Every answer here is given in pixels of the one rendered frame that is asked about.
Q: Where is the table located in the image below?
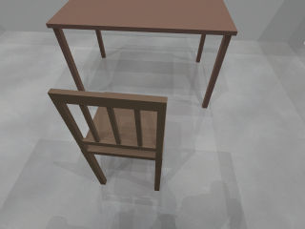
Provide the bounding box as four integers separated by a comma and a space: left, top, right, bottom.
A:
46, 0, 237, 109

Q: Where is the chair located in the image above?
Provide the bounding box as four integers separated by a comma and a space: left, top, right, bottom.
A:
48, 88, 168, 191

